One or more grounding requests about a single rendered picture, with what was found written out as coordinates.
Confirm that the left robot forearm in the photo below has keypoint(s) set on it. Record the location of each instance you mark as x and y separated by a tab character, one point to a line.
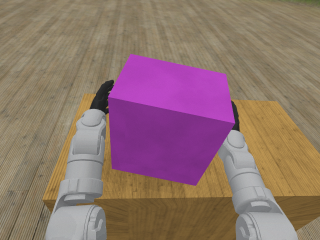
82	183

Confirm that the carton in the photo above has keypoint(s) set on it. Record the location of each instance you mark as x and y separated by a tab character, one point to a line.
167	120

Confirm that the robot right upper arm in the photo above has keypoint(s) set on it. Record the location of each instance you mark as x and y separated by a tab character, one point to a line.
264	226

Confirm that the right robot forearm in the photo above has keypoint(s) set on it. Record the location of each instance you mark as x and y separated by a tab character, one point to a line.
247	186

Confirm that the left robot hand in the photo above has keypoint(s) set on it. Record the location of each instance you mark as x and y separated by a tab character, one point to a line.
100	101

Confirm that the pedestal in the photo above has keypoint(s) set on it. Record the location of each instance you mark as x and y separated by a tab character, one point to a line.
140	207

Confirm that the robot left upper arm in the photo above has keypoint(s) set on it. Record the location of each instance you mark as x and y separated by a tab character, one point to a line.
81	222

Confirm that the right robot hand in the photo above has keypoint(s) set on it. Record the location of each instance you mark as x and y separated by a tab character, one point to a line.
236	117

